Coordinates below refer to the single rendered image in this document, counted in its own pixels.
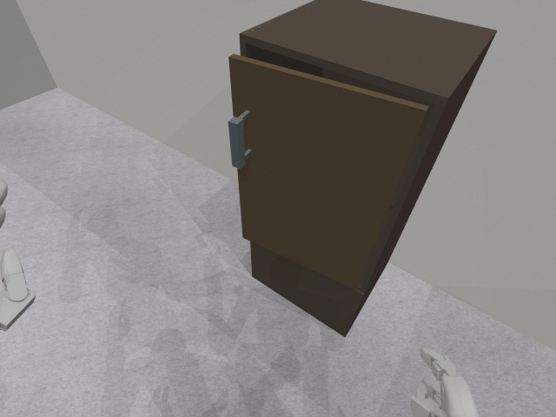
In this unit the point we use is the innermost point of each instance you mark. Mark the handle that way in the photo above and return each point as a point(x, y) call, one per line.
point(236, 137)

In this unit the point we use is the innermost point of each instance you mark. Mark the robot left hand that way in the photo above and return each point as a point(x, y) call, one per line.
point(16, 298)

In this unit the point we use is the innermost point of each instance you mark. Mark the robot right hand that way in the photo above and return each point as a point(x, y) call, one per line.
point(452, 398)

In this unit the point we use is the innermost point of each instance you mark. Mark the cupboard door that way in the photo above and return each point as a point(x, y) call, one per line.
point(327, 158)

